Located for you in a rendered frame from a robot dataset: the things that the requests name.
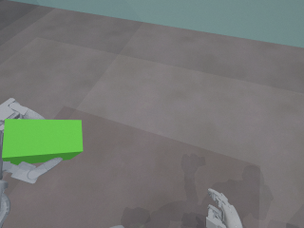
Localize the robot right hand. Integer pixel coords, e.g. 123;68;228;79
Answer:
206;188;243;228

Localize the robot left hand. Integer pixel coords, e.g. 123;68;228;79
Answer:
0;98;63;184

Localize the sponge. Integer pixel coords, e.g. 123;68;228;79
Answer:
2;119;84;165

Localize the robot left forearm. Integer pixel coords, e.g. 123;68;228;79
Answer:
0;180;11;228

